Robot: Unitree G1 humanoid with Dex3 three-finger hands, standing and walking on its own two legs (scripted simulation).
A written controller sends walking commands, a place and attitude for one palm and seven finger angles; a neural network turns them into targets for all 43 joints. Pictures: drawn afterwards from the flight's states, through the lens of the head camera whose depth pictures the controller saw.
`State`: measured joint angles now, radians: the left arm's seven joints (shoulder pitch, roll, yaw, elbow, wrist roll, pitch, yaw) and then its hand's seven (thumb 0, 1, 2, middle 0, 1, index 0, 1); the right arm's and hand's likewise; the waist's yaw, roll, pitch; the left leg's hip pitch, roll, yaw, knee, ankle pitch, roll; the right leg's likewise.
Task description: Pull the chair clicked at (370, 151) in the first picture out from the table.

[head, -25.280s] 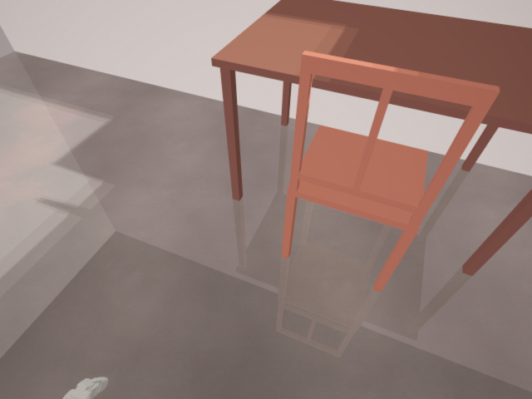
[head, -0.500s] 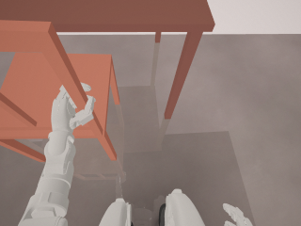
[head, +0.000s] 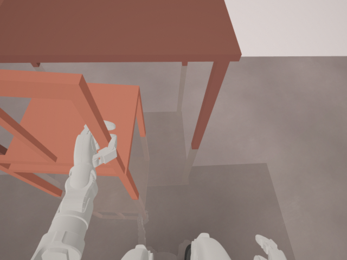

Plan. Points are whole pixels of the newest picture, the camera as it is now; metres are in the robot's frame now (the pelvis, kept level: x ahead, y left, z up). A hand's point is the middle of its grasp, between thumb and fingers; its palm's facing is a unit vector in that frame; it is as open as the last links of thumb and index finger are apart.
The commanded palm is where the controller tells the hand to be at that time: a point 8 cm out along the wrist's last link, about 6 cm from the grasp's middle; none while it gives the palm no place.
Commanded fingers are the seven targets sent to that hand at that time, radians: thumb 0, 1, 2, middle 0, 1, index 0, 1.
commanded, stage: step backward, pulling the chair out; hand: left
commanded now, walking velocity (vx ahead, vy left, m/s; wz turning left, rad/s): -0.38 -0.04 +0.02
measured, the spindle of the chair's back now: (22, 134) +0.42 +0.37 -0.02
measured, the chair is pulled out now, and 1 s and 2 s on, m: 0.03 0.15 0.17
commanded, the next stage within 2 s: none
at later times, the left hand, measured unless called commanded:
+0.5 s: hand (117, 164) +0.33 +0.13 -0.02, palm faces +0.05 -0.99 -0.11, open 5.8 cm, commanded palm +0.31 +0.18 -0.02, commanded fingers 0.00 0.90 0.90 -0.50 -1.45 -0.50 -1.45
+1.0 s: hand (127, 198) +0.26 +0.10 -0.02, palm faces -0.10 -0.98 -0.15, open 5.9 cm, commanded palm +0.26 +0.15 -0.02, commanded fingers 0.00 0.90 0.90 -0.50 -1.45 -0.50 -1.45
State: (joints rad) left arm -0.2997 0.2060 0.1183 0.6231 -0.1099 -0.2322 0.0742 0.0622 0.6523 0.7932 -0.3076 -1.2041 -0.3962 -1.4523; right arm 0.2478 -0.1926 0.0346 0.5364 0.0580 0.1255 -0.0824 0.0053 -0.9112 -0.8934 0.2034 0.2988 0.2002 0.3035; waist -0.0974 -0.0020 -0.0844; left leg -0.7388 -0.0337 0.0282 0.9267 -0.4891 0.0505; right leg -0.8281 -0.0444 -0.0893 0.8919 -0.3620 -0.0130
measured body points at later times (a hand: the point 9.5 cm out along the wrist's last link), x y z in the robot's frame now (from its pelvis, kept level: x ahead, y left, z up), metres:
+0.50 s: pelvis -0.03 -0.01 +0.04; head +0.07 -0.01 +0.48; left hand +0.33 +0.18 -0.01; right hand +0.05 -0.26 -0.09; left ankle -0.03 +0.09 -0.69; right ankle +0.03 -0.12 -0.69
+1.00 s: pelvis -0.08 +0.00 +0.04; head -0.02 +0.00 +0.48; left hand +0.26 +0.15 -0.01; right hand +0.02 -0.25 -0.09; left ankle -0.03 +0.09 -0.69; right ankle +0.03 -0.12 -0.68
